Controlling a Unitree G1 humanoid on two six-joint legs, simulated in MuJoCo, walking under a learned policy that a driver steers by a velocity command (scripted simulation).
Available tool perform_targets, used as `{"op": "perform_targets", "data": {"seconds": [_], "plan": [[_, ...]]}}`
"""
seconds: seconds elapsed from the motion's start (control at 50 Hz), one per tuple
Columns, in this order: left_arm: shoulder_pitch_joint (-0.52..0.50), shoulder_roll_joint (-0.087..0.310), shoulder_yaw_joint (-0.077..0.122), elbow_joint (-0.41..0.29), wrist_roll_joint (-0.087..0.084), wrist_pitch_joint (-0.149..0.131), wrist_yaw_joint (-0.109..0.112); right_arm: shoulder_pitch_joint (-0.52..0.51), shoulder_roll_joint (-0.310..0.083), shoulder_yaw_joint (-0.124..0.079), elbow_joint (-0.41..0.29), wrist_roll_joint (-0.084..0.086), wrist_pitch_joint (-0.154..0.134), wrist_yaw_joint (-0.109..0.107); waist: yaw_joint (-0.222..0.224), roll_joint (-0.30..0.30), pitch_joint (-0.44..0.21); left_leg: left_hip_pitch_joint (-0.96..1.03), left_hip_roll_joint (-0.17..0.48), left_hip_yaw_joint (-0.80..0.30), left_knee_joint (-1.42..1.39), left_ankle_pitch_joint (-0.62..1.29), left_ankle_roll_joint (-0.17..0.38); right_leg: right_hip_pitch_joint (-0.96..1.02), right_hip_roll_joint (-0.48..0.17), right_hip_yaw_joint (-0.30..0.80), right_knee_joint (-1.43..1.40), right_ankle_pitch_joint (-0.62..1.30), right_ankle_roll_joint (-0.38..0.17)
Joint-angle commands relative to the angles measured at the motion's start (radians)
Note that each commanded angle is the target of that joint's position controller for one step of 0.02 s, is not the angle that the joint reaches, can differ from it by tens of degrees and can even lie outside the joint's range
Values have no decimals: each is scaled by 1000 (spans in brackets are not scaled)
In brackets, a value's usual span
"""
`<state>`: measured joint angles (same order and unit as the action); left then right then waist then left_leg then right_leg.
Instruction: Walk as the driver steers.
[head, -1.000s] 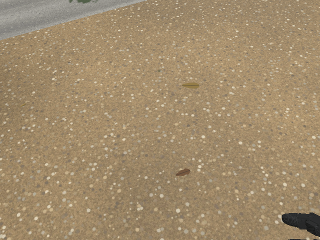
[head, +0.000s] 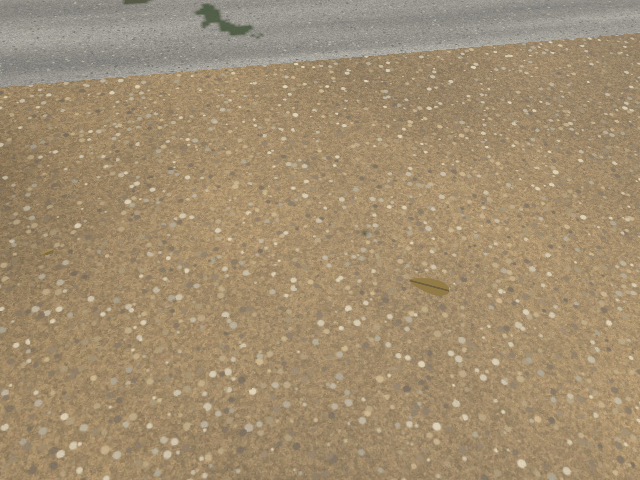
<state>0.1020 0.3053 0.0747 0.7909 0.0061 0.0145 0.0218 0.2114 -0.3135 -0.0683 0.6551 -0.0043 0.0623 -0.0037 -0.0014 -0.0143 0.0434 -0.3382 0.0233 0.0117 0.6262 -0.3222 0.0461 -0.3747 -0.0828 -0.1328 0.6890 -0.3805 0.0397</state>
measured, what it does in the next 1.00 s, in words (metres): steps on the spot, turning left: right foot, then left foot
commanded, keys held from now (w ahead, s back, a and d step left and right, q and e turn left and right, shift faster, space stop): q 0.64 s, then no key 0.36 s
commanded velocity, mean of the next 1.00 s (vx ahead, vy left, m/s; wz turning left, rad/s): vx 0.01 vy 0.00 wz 0.48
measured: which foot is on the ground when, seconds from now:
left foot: down 0.00-0.44, up 0.46-0.82, down 0.84-1.00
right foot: up 0.00-0.42, down 0.44-0.84, up 0.86-1.00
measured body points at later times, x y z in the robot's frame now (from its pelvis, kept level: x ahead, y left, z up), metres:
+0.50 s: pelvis +0.02 -0.02 +0.01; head +0.05 -0.03 +0.46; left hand +0.08 +0.30 -0.08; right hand +0.26 -0.25 -0.08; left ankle +0.00 +0.09 -0.70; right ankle +0.06 -0.14 -0.73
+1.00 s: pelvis +0.00 +0.02 +0.01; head +0.02 +0.06 +0.46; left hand -0.04 +0.33 -0.12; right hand +0.28 -0.12 -0.06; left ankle -0.04 +0.11 -0.73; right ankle +0.04 -0.13 -0.68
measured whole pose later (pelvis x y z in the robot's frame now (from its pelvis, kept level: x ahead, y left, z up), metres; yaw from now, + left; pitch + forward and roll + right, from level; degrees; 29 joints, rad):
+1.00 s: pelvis +0.00 +0.02 +0.01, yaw +28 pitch +0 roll -1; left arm 0.16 0.33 0.06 0.84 0.00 0.03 0.02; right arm 0.15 -0.25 -0.02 0.61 -0.02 0.01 0.00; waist 0.02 -0.04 0.05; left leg -0.24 -0.02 -0.02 0.46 -0.23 0.04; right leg -0.38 -0.05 0.00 0.91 -0.49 0.09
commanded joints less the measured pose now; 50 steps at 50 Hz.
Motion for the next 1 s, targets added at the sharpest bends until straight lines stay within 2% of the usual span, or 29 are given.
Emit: {"op": "perform_targets", "data": {"seconds": [0.02,0.04,0.06,0.08,0.12,0.2,0.32,0.36,0.4,0.42,0.44,0.46,0.48,0.5,0.52,0.54,0.6,0.66,0.7,0.76,0.8,0.82,0.84,0.86,0.88,0.9,0.92,0.96,1.0], "plan": [[-101,110,30,-105,4,-9,11,89,-240,-60,-73,-40,-42,-2,-61,221,-100,193,325,-478,-331,439,283,-306,81,171,441,-235,13],[-72,112,36,-91,-7,-5,16,35,-214,-55,-76,-23,-55,-5,-25,176,-90,192,268,-407,-319,375,223,-312,65,193,447,-139,1],[-44,111,40,-66,-3,-1,24,-11,-178,-46,-85,-2,-57,-10,-6,140,-96,197,232,-365,-307,346,176,-309,56,201,433,-78,4],[-33,116,43,-59,5,0,28,-36,-163,-38,-92,8,-55,-17,5,149,-102,183,212,-339,-298,392,163,-285,60,199,437,-31,14],[-17,101,41,-56,-1,-8,22,-28,-148,-30,-101,3,-51,-26,11,144,-138,196,186,-318,-285,465,164,-241,81,199,429,23,28],[-56,72,26,-65,-9,-17,14,7,-168,-41,-105,11,-41,-39,-17,149,-141,254,170,-351,-264,423,168,-216,97,216,207,56,48],[-49,93,26,-66,-19,-32,-10,-17,-186,-52,-124,11,-25,-28,-25,186,-126,180,154,-469,-249,378,181,-59,129,228,2,17,38],[-31,100,28,-65,-22,-41,-18,-33,-184,-52,-129,18,-21,-24,-17,189,-134,194,144,-514,-228,416,171,-16,133,231,-83,25,25],[27,103,33,-49,-20,-49,-25,-70,-176,-51,-136,32,-15,-27,24,176,-142,169,102,-516,-184,399,129,102,129,212,-285,164,1],[58,130,43,-41,-13,-50,-23,-63,-156,-45,-137,34,-15,-30,28,143,-152,102,62,-489,-142,290,85,211,66,240,-354,272,-26],[70,195,56,-50,3,-43,-16,-12,-101,-31,-135,20,-16,-27,-5,-46,-177,-26,-37,-365,45,-5,26,330,-133,414,-378,372,-103],[47,241,62,-46,30,-35,-16,0,-121,-39,-163,26,-23,-27,-31,-273,-110,-226,-173,-180,228,-321,-34,297,-292,628,-399,538,-276],[10,184,48,-73,28,-40,-13,23,-203,-63,-141,9,-29,-28,-21,-186,-103,-243,-93,-187,436,-312,-75,258,-336,620,-395,539,-334],[-39,130,32,-87,18,-39,-5,30,-225,-77,-117,18,-26,-24,-37,-132,-89,-239,-77,-182,508,-242,-89,238,-270,513,-381,503,-296],[-71,111,26,-93,7,-35,0,45,-201,-76,-96,18,-15,-25,-46,-110,-72,-247,-70,-168,547,-186,-107,236,-201,423,-371,448,-251],[-75,101,21,-94,-6,-33,5,42,-179,-71,-94,16,-7,-26,-32,-114,-59,-281,-66,-162,583,-135,-122,253,-182,382,-368,455,-241],[-17,116,21,-82,2,-17,18,-17,-120,-48,-125,32,-5,-16,10,-133,-55,-299,-41,-87,510,-75,-149,302,-152,279,-378,514,-256],[21,148,30,-75,4,-6,18,-67,-93,-31,-153,24,-9,-9,49,-145,-85,-253,0,-59,352,-84,-157,363,-181,254,-370,546,-273],[9,176,37,-76,-3,-2,6,-67,-75,-19,-160,15,-11,-4,48,-151,-98,-145,5,-27,237,-103,-144,322,-188,226,-364,578,-274],[11,194,39,-64,-20,-2,-12,-39,-93,-22,-149,16,-9,-2,38,-162,-100,-36,-17,9,78,-73,-118,300,-201,224,-335,597,-268],[-10,184,31,-55,-38,-4,-16,21,-86,-24,-120,14,-9,1,-6,-145,-99,95,-37,30,-155,93,-75,263,-182,204,-273,560,-228],[27,152,19,-34,-41,-9,-18,38,-101,-28,-111,11,-10,-2,-15,-112,-101,203,-38,13,-278,214,-45,207,-155,180,-231,490,-173],[74,93,-2,-24,-8,-18,-24,53,-151,-37,-116,9,-10,-11,2,32,-158,370,86,-145,-282,482,-12,101,-90,112,-109,291,-82],[90,34,-26,-49,29,-28,-32,5,-216,-40,-149,-10,-10,-19,39,288,-171,403,306,-383,-248,729,139,-67,18,48,45,-135,13],[-3,104,-6,-58,9,-21,-17,29,-142,-22,-139,-31,-30,-8,-45,210,-180,302,342,-410,-272,642,253,-71,18,136,183,-264,38],[-5,133,6,-54,-12,-13,-13,3,-119,-11,-121,-34,-47,-2,-26,180,-141,263,297,-353,-287,569,242,-77,10,159,260,-249,40],[14,127,10,-36,-16,-6,-8,-32,-120,-12,-109,-25,-58,0,-11,176,-120,249,247,-302,-291,494,200,-90,6,168,278,-208,39],[44,133,17,-12,-7,7,1,-80,-115,-8,-99,-11,-69,-4,6,171,-89,207,212,-250,-291,527,168,-71,7,178,290,-117,51],[74,103,9,4,-10,7,-1,-98,-86,1,-85,-12,-70,-7,21,158,-100,188,181,-202,-288,546,164,-14,15,166,234,-61,60]]}}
